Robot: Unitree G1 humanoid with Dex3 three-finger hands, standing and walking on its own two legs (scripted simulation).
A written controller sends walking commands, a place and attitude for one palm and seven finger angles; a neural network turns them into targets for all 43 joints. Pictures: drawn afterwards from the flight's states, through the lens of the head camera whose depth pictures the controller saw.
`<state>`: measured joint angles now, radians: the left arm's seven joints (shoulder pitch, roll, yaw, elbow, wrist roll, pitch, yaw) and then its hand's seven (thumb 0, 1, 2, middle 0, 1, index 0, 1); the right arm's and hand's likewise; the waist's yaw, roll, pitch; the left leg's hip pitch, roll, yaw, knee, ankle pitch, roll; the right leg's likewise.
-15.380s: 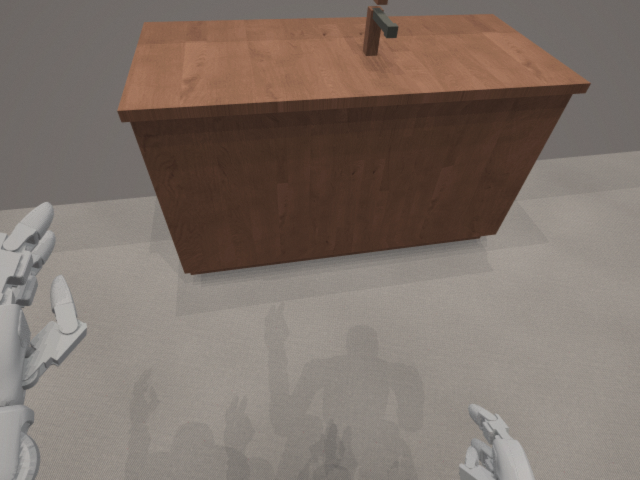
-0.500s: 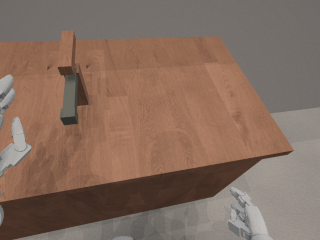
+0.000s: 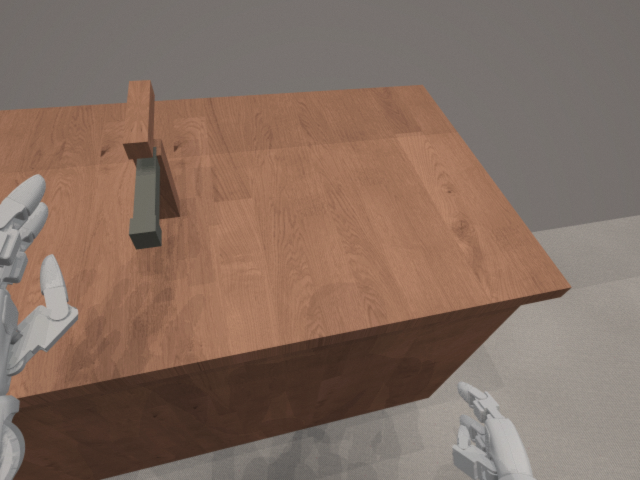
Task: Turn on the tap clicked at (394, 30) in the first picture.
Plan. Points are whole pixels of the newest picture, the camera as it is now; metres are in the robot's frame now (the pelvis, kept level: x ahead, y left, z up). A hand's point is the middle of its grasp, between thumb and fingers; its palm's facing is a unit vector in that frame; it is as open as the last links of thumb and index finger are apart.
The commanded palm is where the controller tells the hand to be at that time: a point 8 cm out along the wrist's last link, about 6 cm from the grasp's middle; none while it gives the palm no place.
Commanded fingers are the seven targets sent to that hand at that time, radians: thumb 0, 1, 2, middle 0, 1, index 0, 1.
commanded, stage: look again from close up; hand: left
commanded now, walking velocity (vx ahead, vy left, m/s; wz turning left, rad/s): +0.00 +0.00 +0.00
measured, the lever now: (146, 232) +0.35 +0.24 +0.11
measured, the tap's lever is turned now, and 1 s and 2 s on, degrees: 0 0 0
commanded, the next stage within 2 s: shuffle to correct the standing spot in 0.32 s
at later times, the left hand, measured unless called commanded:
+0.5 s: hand (86, 319) +0.22 +0.23 +0.16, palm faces +0.35 -0.86 -0.37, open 7.4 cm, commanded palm +0.16 +0.27 +0.17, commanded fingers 0.00 0.90 0.90 -0.20 -0.30 -0.20 -0.30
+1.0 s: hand (165, 307) +0.23 +0.17 +0.16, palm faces +0.26 -0.88 -0.41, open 7.4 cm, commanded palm +0.18 +0.21 +0.17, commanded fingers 0.00 0.90 0.90 -0.20 -0.30 -0.20 -0.30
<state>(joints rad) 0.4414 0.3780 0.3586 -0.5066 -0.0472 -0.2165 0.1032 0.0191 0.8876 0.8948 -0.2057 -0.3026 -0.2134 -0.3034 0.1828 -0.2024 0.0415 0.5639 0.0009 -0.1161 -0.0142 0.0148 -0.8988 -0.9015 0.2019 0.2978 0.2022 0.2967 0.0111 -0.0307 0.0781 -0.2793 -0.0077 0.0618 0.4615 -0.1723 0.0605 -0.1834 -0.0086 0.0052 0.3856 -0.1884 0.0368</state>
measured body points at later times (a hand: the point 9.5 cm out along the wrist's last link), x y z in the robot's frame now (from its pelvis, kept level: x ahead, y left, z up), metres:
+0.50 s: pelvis +0.00 -0.01 +0.00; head +0.02 +0.00 +0.45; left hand +0.19 +0.27 +0.18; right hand +0.18 -0.23 -0.07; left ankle +0.05 +0.07 -0.74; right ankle +0.01 -0.15 -0.74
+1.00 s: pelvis +0.00 -0.06 +0.00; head +0.04 -0.05 +0.45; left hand +0.21 +0.21 +0.18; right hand +0.17 -0.30 -0.08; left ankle +0.05 +0.07 -0.74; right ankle +0.01 -0.15 -0.74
